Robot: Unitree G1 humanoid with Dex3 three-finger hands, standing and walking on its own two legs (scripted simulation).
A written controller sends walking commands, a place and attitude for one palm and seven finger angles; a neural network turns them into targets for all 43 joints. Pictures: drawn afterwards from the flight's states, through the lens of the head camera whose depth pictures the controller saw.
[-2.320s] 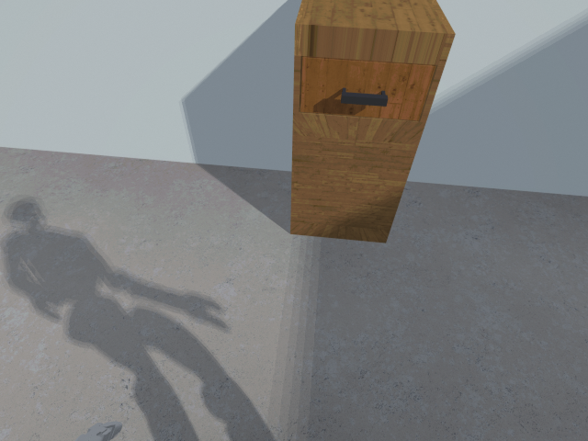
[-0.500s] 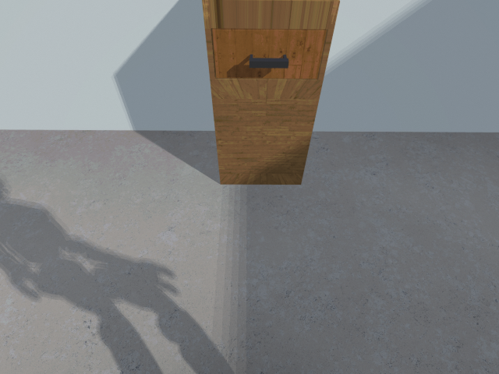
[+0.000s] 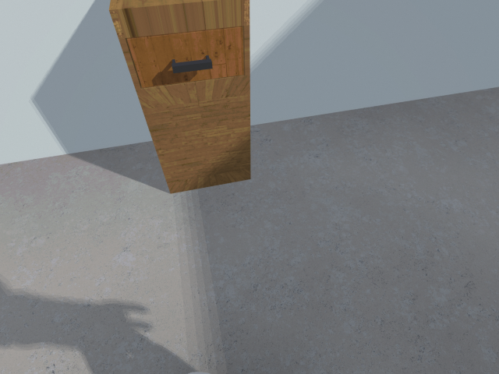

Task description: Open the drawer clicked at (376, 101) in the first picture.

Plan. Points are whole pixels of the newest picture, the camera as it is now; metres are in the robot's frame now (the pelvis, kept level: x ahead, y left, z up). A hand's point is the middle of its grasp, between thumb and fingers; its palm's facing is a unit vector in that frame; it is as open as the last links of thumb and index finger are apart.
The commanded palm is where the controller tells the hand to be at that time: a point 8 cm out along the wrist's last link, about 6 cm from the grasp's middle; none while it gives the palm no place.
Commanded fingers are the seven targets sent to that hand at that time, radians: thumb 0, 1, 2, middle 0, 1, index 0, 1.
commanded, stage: walk to a spot facing it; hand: left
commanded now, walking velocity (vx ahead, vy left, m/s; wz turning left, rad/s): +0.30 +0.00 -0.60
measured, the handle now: (191, 62) +1.06 +0.32 -0.06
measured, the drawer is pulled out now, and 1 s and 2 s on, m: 0.00 0.00 0.00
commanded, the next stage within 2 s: turn to face it in 0.92 s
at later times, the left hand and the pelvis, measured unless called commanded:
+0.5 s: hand (172, 313) +0.25 +0.20 -0.18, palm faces -0.32 -0.94 -0.15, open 7.4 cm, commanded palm none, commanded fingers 0.00 0.90 0.90 -0.20 -0.30 -0.20 -0.30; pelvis +0.11 +0.04 -0.01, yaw -20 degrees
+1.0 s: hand (241, 234) +0.45 +0.07 -0.16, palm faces -0.52 -0.82 -0.24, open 7.3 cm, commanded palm none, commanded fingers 0.00 0.90 0.90 -0.20 -0.30 -0.20 -0.30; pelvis +0.29 -0.07 -0.01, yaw -35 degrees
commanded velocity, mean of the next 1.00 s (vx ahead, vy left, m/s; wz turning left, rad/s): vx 0.28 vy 0.00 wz -0.56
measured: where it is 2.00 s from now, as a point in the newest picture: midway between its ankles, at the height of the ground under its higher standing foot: (287, 334)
